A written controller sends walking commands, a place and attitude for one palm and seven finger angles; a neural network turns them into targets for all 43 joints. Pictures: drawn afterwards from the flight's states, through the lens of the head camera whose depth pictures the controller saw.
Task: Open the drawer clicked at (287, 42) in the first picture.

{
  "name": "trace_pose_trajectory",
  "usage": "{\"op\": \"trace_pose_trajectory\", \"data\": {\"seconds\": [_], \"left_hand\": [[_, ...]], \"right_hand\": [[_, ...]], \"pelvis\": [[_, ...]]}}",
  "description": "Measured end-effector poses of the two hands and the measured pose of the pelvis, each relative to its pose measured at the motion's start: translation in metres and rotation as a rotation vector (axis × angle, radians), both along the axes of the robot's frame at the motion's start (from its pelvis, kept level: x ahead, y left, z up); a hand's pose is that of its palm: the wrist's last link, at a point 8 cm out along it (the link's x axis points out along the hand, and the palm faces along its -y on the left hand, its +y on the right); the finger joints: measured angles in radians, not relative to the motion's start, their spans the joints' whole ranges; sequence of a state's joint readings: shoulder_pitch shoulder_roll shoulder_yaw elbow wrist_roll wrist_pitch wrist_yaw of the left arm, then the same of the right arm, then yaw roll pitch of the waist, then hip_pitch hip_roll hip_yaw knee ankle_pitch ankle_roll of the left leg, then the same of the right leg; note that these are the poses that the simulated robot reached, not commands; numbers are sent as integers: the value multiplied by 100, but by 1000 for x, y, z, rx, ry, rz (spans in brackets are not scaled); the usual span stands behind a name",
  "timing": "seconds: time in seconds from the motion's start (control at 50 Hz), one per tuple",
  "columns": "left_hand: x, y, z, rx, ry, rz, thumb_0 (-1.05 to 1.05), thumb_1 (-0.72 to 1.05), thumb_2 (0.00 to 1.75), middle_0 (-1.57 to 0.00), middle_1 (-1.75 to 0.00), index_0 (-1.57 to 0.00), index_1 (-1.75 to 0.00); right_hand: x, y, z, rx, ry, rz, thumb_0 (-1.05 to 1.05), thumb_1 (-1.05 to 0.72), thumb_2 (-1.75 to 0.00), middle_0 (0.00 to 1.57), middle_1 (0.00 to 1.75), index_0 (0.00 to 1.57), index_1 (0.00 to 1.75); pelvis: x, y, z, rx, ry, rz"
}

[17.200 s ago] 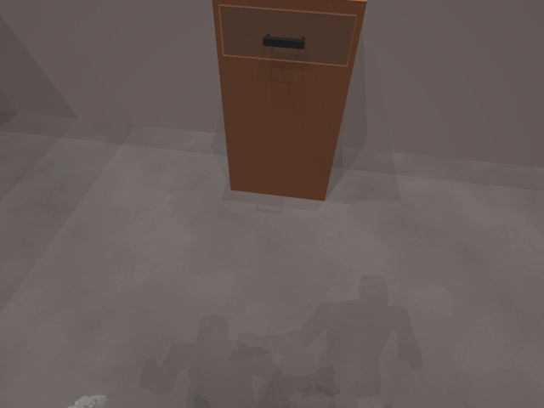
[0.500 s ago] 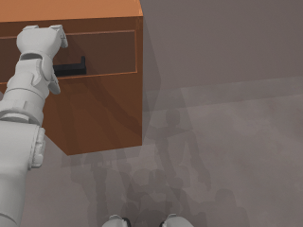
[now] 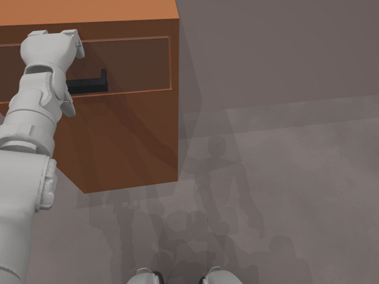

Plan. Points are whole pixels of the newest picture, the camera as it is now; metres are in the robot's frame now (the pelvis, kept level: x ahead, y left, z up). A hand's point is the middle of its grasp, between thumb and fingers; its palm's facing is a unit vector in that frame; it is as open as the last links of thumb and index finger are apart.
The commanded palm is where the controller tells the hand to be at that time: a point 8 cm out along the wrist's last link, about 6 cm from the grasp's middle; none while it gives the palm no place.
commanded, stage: move the hooked fingers above the handle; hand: left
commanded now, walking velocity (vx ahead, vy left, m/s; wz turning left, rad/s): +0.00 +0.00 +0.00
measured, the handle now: (77, 80) +0.58 +0.21 +0.06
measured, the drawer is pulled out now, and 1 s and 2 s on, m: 0.00 0.00 0.00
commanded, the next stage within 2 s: lower the fingers behind the handle in 0.16 s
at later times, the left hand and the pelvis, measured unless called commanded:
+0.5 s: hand (63, 74) +0.54 +0.21 +0.12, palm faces +0.02 -0.02 -1.00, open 13.4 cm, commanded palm +0.54 +0.23 +0.13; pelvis +0.00 +0.00 +0.00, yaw +0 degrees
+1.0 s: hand (64, 76) +0.54 +0.21 +0.11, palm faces +0.03 -0.01 -1.00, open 13.6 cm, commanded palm +0.54 +0.23 +0.10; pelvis -0.02 +0.00 -0.02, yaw -1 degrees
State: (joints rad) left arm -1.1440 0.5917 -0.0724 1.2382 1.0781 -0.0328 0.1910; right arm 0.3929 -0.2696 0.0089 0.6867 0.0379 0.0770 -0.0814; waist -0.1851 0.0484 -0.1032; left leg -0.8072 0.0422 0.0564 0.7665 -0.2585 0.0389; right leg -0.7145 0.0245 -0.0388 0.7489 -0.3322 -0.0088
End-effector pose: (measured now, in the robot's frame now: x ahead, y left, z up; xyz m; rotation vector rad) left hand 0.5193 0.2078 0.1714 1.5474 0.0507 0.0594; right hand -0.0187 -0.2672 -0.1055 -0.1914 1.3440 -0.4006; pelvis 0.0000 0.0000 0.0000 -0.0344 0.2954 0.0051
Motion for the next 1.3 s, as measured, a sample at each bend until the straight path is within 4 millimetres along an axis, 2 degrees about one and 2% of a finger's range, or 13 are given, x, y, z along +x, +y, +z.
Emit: {"op": "trace_pose_trajectory", "data": {"seconds": [0.5,0.74,1.06,1.3], "left_hand": [[-1,0,-2,0,-14,3,0,-49,30,-33,-126,-39,-124],[-2,-3,-4,7,-18,26,0,-49,30,-32,-123,-36,-128],[-2,-1,-7,14,-31,12,0,-49,30,-32,-125,-32,-131],[-3,-1,-8,23,-37,3,0,-49,30,-31,-126,-31,-132]], "right_hand": [[1,-1,-1,3,3,4,0,-90,-90,20,30,20,30],[-2,-5,-3,-15,-8,11,0,-90,-90,20,30,20,30],[-21,0,-8,-29,3,-9,0,-90,-90,20,30,20,30],[-19,5,-13,-37,-9,-11,0,-90,-90,20,30,20,30]], "pelvis": [[1,0,-1,-1,5,1],[-8,-2,-7,-3,15,2],[-20,2,-17,-7,28,-15],[-27,9,-23,-10,37,-21]]}}
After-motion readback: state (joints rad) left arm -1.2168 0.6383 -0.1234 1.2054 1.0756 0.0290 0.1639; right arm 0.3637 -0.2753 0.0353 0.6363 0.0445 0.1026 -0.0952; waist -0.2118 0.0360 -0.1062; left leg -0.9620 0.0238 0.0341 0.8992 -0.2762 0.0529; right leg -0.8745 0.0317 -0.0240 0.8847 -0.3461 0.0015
